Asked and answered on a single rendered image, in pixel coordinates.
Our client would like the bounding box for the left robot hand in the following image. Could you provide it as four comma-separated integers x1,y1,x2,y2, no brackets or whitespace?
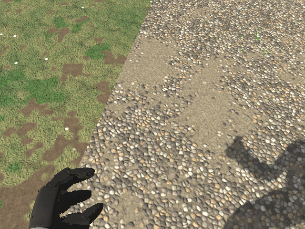
29,167,104,229

